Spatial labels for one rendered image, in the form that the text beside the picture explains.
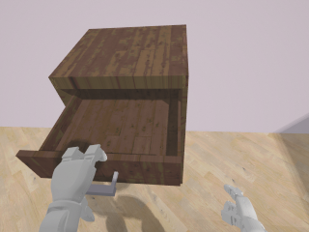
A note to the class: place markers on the right robot forearm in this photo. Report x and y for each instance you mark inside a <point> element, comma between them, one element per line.
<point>251,225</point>

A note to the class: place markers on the handle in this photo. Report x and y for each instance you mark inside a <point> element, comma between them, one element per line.
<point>104,190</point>

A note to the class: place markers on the robot left hand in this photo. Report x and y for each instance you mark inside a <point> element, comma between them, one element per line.
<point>73,176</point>

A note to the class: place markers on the drawer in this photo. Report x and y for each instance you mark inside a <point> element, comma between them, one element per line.
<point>139,130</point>

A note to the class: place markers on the cabinet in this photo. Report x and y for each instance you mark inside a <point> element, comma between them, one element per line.
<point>141,57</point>

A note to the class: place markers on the left robot forearm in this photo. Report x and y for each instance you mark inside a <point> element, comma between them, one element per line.
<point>61,216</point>

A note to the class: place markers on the robot right hand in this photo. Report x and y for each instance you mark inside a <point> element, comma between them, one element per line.
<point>233,213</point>

